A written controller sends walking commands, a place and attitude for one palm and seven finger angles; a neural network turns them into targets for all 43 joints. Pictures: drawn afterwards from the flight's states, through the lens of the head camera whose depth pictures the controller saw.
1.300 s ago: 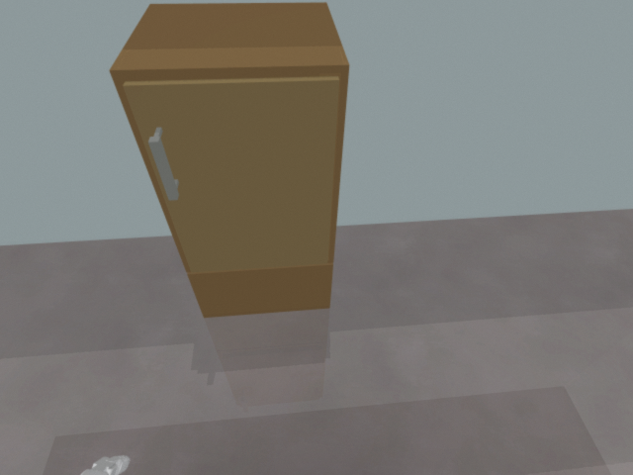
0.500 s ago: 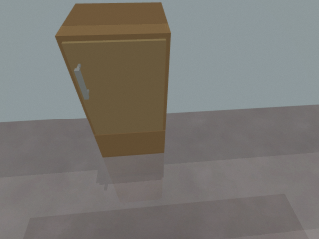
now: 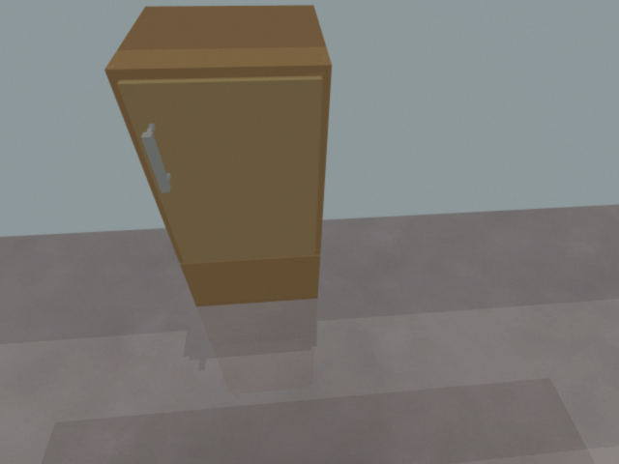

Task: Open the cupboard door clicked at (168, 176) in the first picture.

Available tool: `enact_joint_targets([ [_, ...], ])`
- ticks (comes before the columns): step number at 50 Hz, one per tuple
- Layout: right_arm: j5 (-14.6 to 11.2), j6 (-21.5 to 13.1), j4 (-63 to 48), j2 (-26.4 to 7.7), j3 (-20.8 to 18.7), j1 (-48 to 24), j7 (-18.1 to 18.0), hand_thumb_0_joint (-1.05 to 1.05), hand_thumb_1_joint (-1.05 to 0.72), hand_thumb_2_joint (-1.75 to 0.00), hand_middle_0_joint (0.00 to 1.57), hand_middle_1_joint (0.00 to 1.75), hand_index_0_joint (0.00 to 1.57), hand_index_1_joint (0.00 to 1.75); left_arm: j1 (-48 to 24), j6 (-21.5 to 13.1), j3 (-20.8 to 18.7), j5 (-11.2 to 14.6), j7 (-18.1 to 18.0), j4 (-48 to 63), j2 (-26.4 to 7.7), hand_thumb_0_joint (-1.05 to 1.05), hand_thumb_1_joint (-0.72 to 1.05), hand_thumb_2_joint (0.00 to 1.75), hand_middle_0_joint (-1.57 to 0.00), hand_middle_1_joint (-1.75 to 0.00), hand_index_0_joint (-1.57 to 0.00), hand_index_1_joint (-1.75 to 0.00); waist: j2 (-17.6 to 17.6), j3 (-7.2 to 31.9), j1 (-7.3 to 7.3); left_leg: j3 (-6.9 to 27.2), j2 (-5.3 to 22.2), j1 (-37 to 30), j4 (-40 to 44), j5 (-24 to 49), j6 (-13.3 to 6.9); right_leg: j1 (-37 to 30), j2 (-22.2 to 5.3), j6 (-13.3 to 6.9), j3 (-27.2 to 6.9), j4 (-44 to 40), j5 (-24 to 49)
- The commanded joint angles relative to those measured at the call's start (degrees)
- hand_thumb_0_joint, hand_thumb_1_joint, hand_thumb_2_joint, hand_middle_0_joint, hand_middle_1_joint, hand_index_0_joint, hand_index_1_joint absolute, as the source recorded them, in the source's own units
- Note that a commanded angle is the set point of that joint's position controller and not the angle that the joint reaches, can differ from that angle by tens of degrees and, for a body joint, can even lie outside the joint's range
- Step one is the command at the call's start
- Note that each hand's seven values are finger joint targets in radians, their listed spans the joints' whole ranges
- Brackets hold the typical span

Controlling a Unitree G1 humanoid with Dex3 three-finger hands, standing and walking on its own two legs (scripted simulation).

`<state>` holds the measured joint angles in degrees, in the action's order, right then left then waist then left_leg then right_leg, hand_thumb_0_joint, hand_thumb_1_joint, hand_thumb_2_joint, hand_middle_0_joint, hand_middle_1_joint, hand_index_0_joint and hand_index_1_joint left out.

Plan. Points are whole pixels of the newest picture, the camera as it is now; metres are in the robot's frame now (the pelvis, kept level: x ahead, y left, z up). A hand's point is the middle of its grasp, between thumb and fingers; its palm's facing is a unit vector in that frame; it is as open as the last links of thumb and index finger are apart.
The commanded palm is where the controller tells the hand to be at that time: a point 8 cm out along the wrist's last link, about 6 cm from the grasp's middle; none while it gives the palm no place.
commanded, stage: look at it before walking up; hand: left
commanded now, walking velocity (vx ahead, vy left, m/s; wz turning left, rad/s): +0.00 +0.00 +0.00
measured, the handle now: (158, 159) +0.74 +0.40 -0.06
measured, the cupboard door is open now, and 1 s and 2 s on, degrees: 0 0 0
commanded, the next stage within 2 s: turn to face it in 0.24 s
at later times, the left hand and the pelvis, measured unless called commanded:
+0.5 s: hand out of the picture +0.08 +0.25 -0.16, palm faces +0.00 -0.94 -0.33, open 7.4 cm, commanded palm none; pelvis +0.00 +0.00 +0.00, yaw +1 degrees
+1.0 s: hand out of the picture -0.03 +0.24 -0.20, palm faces +0.21 -0.96 -0.18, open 7.4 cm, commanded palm none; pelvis +0.02 +0.05 -0.02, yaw +9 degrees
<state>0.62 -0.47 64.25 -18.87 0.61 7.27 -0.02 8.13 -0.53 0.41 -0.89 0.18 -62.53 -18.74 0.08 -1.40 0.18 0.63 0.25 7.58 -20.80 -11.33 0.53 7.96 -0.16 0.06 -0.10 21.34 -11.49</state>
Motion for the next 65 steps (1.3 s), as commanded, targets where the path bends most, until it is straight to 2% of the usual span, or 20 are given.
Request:
enact_joint_targets([
  [1, -0.14, -1.47, -3.54, -11.53, -2.28, -2.57, -0.85, 0.00, -0.90, -0.90, 0.20, 0.30, 0.20, 0.30, -2.32, -1.15, -2.43, 0.28, -0.94, 3.69, -11.81, 0.00, 0.90, 0.90, -0.20, -0.30, -0.20, -0.30, -0.31, 2.45, -0.15, 5.33, 6.41, -0.31, 3.70, 6.96, -1.92, -0.22, -6.71, -1.44, -5.79, -4.08, 6.62],
  [21, -0.19, -1.30, -3.87, -11.54, -2.07, -2.94, -0.87, 0.00, -0.90, -0.90, 0.20, 0.30, 0.20, 0.30, -1.92, -0.89, -2.59, 0.31, -1.05, 3.69, -11.82, 0.00, 0.90, 0.90, -0.20, -0.30, -0.20, -0.30, -0.43, 2.54, 0.06, 5.84, 6.48, -0.35, 3.47, 10.40, -1.96, -1.58, -7.00, -1.07, -4.42, -3.27, 8.94],
  [29, -0.07, 0.32, -4.19, -5.29, -1.12, 0.56, -0.61, 0.00, -0.90, -0.90, 0.20, 0.30, 0.20, 0.30, 1.33, 0.70, -1.83, 0.39, -1.72, 3.99, -6.46, 0.00, 0.90, 0.90, -0.20, -0.30, -0.20, -0.30, 0.24, 2.67, 0.16, 6.20, 5.60, 3.26, -0.41, 11.67, -1.16, -0.99, -7.85, 0.12, -2.75, 0.13, 8.29],
  [35, -0.05, 1.00, -4.99, -3.74, -1.53, 2.32, -0.54, 0.00, -0.90, -0.90, 0.20, 0.30, 0.20, 0.30, 2.65, 1.08, -2.23, 0.31, -2.08, 4.96, -5.81, 0.00, 0.90, 0.90, -0.20, -0.30, -0.20, -0.30, 1.59, 2.50, 0.21, 6.68, 4.32, 6.35, -3.54, 9.68, -1.07, -0.01, -8.81, -0.53, -3.00, 1.37, 5.56],
  [37, 0.32, 1.27, -5.03, -3.11, -1.53, 3.02, -0.45, 0.00, -0.90, -0.90, 0.20, 0.30, 0.20, 0.30, 4.65, 1.03, -2.70, 0.11, -1.77, 4.55, -6.01, 0.00, 0.90, 0.90, -0.20, -0.30, -0.20, -0.30, 3.19, 2.43, 0.77, 5.19, 2.39, 9.26, -6.29, -1.73, -1.17, -0.44, -10.63, -1.59, -5.23, -2.13, -8.90],
  [39, 0.74, 1.66, -5.67, -1.70, -2.06, 4.07, -0.28, 0.00, -0.90, -0.90, 0.20, 0.30, 0.20, 0.30, 7.07, 1.19, -3.95, -0.35, -1.58, 4.72, -8.07, 0.00, 0.90, 0.90, -0.20, -0.30, -0.20, -0.30, 10.63, -0.34, 2.06, 0.34, -0.29, 16.15, -15.67, -13.34, -0.74, -0.40, -17.10, -5.56, -13.08, -9.66, -26.30],
  [40, 0.77, 1.88, -6.75, -2.09, -2.66, 3.00, -0.15, 0.00, -0.90, -0.90, 0.20, 0.30, 0.20, 0.30, 8.86, 1.19, -4.35, -0.59, -1.67, 4.99, -8.51, 0.00, 0.90, 0.90, -0.20, -0.30, -0.20, -0.30, 12.31, -2.71, 3.13, -0.41, 0.11, 19.05, -23.23, -16.46, -0.77, 1.21, -20.71, -8.11, -17.41, -12.99, -30.35],
  [41, 0.76, 1.73, -7.51, -2.15, -3.13, 2.42, 0.23, 0.00, -0.90, -0.90, 0.20, 0.30, 0.20, 0.30, 9.23, 0.64, -4.68, -0.77, -1.77, 5.22, -8.25, 0.00, 0.90, 0.90, -0.20, -0.30, -0.20, -0.30, 10.53, -4.17, 3.07, -0.03, 1.92, 22.00, -29.32, -17.21, -0.92, 2.03, -23.34, -9.76, -19.25, -14.65, -30.17],
  [43, 0.66, 1.01, -8.01, -0.53, -3.38, 3.39, 0.98, 0.00, -0.90, -0.90, 0.20, 0.30, 0.20, 0.30, 8.68, -0.76, -5.10, -0.90, -1.71, 5.30, -7.46, 0.00, 0.90, 0.90, -0.20, -0.30, -0.20, -0.30, 5.78, -5.05, 1.49, -0.16, 4.19, 22.46, -31.63, -14.98, -1.09, 2.40, -23.48, -10.23, -15.48, -13.33, -23.73],
  [45, 0.35, 0.47, -8.16, 1.89, -3.27, 5.31, 1.54, 0.00, -0.90, -0.90, 0.20, 0.30, 0.20, 0.30, 8.33, -1.30, -5.31, -1.15, -1.46, 5.33, -6.70, 0.00, 0.90, 0.90, -0.20, -0.30, -0.20, -0.30, 5.90, -4.85, 0.69, -2.15, 4.60, 18.21, -25.03, -15.42, -1.07, 3.88, -21.73, -9.07, -8.88, -10.80, -19.24],
  [48, 0.40, -0.33, -5.96, 4.24, -3.09, 13.57, 1.32, 0.00, -0.90, -0.90, 0.20, 0.30, 0.20, 0.30, 7.88, -0.82, -5.28, -0.94, -1.03, 4.74, -5.04, 0.00, 0.90, 0.90, -0.20, -0.30, -0.20, -0.30, 6.33, -4.44, -2.41, -7.81, 1.39, 1.12, -11.20, -7.50, -0.72, 14.28, -16.24, -5.38, 0.14, -4.37, -21.68],
  [49, 0.35, -0.71, -4.11, 2.93, -3.39, 19.27, 0.82, 0.00, -0.90, -0.90, 0.20, 0.30, 0.20, 0.30, 7.94, -0.43, -4.88, -0.74, -0.81, 4.62, -3.09, 0.00, 0.90, 0.90, -0.20, -0.30, -0.20, -0.30, 0.15, -2.85, -4.27, -7.33, 0.72, -4.97, -6.91, -8.63, -0.24, 17.21, -12.67, -3.69, 4.23, 3.37, -21.71],
  [50, 0.83, -1.05, -2.74, -1.06, -4.66, 24.29, 0.28, 0.00, -0.90, -0.90, 0.20, 0.30, 0.20, 0.30, 8.29, 0.01, -4.13, -0.45, -0.39, 5.61, 0.59, 0.00, 0.90, 0.90, -0.20, -0.30, -0.20, -0.30, -14.34, -3.37, -5.81, 7.64, 8.10, -7.36, 1.41, -22.70, -2.96, 24.78, -6.72, -1.04, 8.64, 19.14, -22.67],
  [51, 1.34, -1.56, -2.07, -5.44, -5.54, 29.44, -0.46, 0.00, -0.90, -0.90, 0.20, 0.30, 0.20, 0.30, 5.60, 0.15, -3.42, -0.45, -0.32, 8.24, 4.19, 0.00, 0.90, 0.90, -0.20, -0.30, -0.20, -0.30, -23.65, -5.87, -7.21, 27.40, 19.66, -5.11, 14.19, -31.27, -7.87, 33.32, -0.85, 0.62, 9.59, 34.96, -25.47],
  [52, 1.09, -1.25, -2.38, -5.67, -5.24, 27.57, -1.08, 0.00, -0.90, -0.90, 0.20, 0.30, 0.20, 0.30, 3.24, -0.18, -3.45, -0.67, -0.33, 9.45, 3.84, 0.00, 0.90, 0.90, -0.20, -0.30, -0.20, -0.30, -13.87, -7.88, -5.80, 30.01, 22.73, -1.95, 16.17, -32.01, -11.63, 35.16, -3.73, -1.06, 2.71, 41.59, -21.88],
  [53, 0.95, -1.53, -3.40, -3.05, -4.42, 23.71, -1.17, 0.00, -0.90, -0.90, 0.20, 0.30, 0.20, 0.30, 4.18, -0.29, -3.76, -0.97, -0.15, 8.18, 3.70, 0.00, 0.90, 0.90, -0.20, -0.30, -0.20, -0.30, -9.43, -6.92, -4.02, 27.37, 20.90, 0.41, 16.02, -30.90, -11.27, 33.81, -5.71, -1.81, 1.28, 45.49, -16.44],
  [55, 0.54, -2.90, -4.49, 0.99, -3.28, 18.61, -1.47, 0.00, -0.90, -0.90, 0.20, 0.30, 0.20, 0.30, 6.33, -0.71, -4.02, -1.09, 0.68, 5.62, 3.46, 0.00, 0.90, 0.90, -0.20, -0.30, -0.20, -0.30, -2.60, -6.17, -1.45, 19.36, 17.28, 2.54, 14.79, -18.47, -9.68, 31.42, -7.42, -1.12, 0.27, 46.98, -7.30],
  [58, 0.06, -4.49, -2.61, 3.20, -2.65, 20.16, -2.03, 0.00, -0.90, -0.90, 0.20, 0.30, 0.20, 0.30, 10.60, -0.50, -3.65, -0.94, 0.66, 3.36, 5.50, 0.00, 0.90, 0.90, -0.20, -0.30, -0.20, -0.30, -3.62, -3.45, -0.18, 7.64, 13.02, -3.23, 11.59, 7.60, -7.71, 29.67, -6.58, 0.56, 1.71, 44.38, -1.56],
  [61, -0.26, -4.94, -0.56, 4.45, -2.48, 23.55, -2.54, 0.00, -0.90, -0.90, 0.20, 0.30, 0.20, 0.30, 9.54, -0.11, -3.72, -0.72, 0.36, 3.45, 5.57, 0.00, 0.90, 0.90, -0.20, -0.30, -0.20, -0.30, -3.53, -3.08, -0.36, 4.66, 12.97, -8.45, 9.98, 22.65, -7.71, 31.88, -5.67, 1.18, 2.46, 42.75, -0.70],
  [65, -0.17, -4.91, 1.31, 5.81, -2.38, 25.85, -2.95, 0.00, -0.90, -0.90, 0.20, 0.30, 0.20, 0.30, 5.21, 0.14, -3.80, -0.56, 0.30, 5.04, 6.17, 0.00, 0.90, 0.90, -0.20, -0.30, -0.20, -0.30, -4.13, -5.29, -1.09, 2.73, 13.30, -11.08, 9.63, 27.43, -7.84, 34.79, -5.44, 1.33, 3.62, 37.92, 0.69],
])
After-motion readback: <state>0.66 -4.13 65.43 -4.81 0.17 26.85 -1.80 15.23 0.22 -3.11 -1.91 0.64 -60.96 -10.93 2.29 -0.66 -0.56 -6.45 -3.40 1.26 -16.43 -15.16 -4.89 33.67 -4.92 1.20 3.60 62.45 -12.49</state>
